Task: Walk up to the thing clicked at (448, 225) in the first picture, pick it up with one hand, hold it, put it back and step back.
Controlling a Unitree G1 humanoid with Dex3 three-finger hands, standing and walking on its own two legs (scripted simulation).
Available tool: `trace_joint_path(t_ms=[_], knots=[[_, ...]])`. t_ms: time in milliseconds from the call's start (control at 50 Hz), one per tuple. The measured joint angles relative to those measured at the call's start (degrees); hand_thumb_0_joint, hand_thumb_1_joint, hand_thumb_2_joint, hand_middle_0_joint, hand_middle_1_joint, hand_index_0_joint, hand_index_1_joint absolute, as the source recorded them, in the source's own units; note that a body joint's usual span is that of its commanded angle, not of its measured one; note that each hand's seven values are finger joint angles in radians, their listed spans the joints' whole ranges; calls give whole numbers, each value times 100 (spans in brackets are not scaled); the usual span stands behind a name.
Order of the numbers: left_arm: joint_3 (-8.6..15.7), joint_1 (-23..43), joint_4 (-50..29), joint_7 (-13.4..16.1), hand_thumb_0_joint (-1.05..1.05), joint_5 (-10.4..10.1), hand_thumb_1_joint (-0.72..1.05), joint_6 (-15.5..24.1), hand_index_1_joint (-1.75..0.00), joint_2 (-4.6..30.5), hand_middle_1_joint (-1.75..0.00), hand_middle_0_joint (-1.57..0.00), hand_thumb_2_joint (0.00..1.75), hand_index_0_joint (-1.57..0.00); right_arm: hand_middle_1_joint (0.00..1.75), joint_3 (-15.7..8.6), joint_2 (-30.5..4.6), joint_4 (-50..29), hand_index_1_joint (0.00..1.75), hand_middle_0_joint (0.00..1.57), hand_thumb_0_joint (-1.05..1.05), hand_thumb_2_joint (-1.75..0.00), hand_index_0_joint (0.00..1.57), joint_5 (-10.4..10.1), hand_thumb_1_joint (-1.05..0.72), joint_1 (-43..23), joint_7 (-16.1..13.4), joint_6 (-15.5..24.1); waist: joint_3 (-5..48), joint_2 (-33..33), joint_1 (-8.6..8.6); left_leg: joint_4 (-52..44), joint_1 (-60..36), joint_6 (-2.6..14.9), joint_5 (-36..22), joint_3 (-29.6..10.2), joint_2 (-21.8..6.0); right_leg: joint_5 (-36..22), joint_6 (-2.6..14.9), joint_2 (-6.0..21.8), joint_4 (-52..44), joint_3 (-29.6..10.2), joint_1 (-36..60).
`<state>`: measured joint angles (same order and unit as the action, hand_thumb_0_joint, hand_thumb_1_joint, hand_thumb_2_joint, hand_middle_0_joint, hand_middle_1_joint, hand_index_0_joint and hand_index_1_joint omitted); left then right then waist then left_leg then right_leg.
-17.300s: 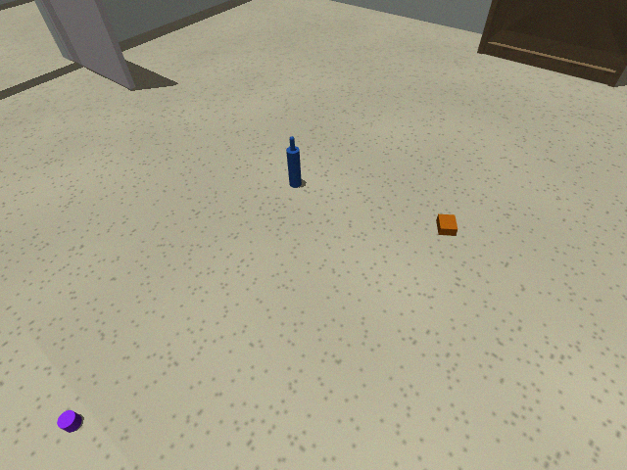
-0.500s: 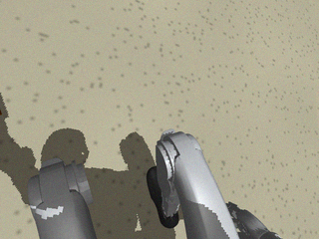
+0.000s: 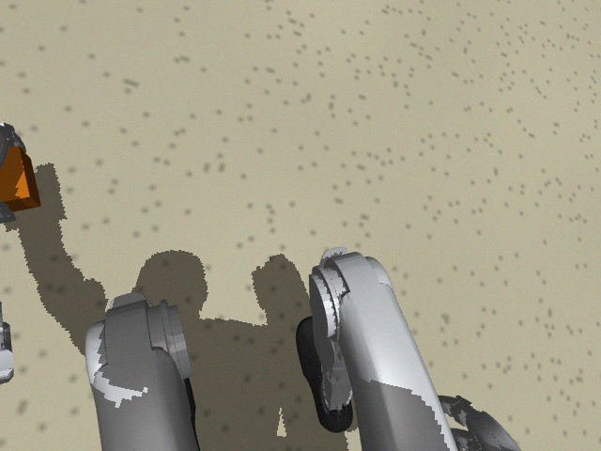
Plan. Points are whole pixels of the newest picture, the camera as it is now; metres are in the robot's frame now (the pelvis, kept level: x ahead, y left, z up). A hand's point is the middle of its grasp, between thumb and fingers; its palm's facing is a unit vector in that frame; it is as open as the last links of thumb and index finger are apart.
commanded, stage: lift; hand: left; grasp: from above
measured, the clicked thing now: out of the picture +0.48 +0.34 -0.18
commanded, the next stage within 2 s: hold in 1.64 s
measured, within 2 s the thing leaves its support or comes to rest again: neither
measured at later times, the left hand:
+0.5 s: hand out of the picture +0.42 +0.34 -0.04, palm faces -0.44 -0.11 -0.89, open 9.8 cm
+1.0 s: hand out of the picture +0.35 +0.30 +0.17, palm faces -0.42 -0.14 -0.90, open 9.8 cm
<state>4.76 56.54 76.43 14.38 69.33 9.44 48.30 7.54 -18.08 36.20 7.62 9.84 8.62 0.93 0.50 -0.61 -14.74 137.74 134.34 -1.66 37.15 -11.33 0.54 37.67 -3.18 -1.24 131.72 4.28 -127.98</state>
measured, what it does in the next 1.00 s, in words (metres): rises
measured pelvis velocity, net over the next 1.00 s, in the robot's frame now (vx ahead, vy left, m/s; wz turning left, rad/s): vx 0.01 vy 0.00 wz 0.13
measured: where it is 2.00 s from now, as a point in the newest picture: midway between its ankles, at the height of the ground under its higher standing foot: (258, 418)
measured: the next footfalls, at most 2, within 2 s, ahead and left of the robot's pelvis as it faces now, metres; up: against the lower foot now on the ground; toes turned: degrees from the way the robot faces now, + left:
none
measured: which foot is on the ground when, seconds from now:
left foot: down 0.00-1.00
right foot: down 0.00-1.00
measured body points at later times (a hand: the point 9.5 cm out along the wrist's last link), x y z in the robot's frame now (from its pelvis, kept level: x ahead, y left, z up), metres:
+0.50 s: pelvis -0.01 +0.00 +0.07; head +0.20 +0.07 +0.47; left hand +0.43 +0.34 +0.01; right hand +0.10 -0.27 -0.04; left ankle +0.08 +0.13 -0.30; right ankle +0.11 -0.13 -0.30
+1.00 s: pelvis +0.01 +0.00 +0.25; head +0.14 +0.03 +0.68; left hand +0.37 +0.30 +0.22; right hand +0.17 -0.24 +0.12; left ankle +0.08 +0.13 -0.30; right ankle +0.11 -0.13 -0.30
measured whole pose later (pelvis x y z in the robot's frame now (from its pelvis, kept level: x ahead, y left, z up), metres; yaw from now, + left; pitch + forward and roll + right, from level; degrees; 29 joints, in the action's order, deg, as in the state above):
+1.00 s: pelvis +0.01 +0.00 +0.25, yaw +7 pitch +25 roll -3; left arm -5.1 22.9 38.0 2.3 55.5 -0.5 30.2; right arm -0.2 -14.0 38.1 -1.3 8.8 -1.2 -2.7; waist 9.4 2.6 -4.6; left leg 91.1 83.8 -0.7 32.2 -3.6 -1.9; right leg 32.3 -2.4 0.5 88.5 0.6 -81.0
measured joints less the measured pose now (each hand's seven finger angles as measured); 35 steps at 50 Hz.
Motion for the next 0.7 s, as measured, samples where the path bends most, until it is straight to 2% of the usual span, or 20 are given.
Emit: trace_joint_path(t_ms=[140, 280, 500, 700], knots=[[6, -225, -381, -283, 0, -227, 5, -164, -43, -221, -45, -73, 40, -75, 30, -179, 37, 45, 30, 21, 0, -90, 20, -120, -91, 127, -82, -169, 160, 88, 78, -239, -131, 14, -34, 91, -8, -12, 6, 36, -183, -57, 104], [-46, -688, -1044, -659, 0, -418, 6, -199, -43, -502, -45, -72, 40, -75, 30, -392, 93, 68, 30, 21, 0, -90, 20, -283, -91, 182, -168, -313, 375, 198, 271, -588, -408, 48, -63, 219, -17, -10, 8, 86, -464, -137, 351], [-358, -1413, -2015, -969, 0, -833, 7, -316, -44, -842, -47, -70, 39, -73, 30, -636, 196, 20, 30, 21, 0, -89, 20, -517, -90, 56, -353, -400, 770, 265, 637, -1339, -1144, 110, -101, 412, -77, -60, -10, 126, -1143, -249, 1013], [-595, -2259, -3123, -1183, 0, -1141, 8, -635, -45, -1241, -47, -70, 38, -72, 30, -732, 312, -25, 30, 21, 0, -89, 20, -727, -90, -136, -615, -455, 937, 297, 831, -2409, -2354, 118, -160, 544, -119, -141, 5, 181, -2160, -288, 2157]])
